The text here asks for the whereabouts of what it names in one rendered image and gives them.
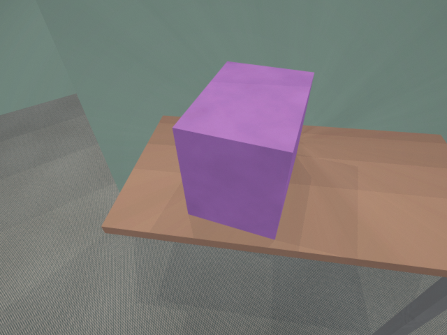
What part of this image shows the carton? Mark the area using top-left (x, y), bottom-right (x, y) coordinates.
top-left (173, 61), bottom-right (314, 240)

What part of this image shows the table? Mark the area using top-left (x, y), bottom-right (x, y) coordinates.
top-left (101, 116), bottom-right (447, 335)

